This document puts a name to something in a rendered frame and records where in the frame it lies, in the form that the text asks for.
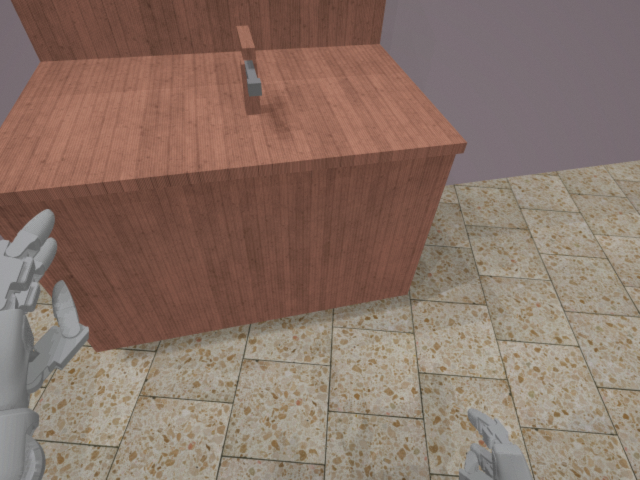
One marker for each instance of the counter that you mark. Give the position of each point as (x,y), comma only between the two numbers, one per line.
(181,204)

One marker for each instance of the tap lever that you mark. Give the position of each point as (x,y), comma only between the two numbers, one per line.
(253,83)

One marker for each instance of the robot right hand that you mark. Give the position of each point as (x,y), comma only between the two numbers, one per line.
(506,462)

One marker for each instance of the robot left hand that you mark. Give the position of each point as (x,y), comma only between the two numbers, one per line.
(22,264)

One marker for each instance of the robot left forearm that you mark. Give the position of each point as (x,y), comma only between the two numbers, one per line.
(21,456)

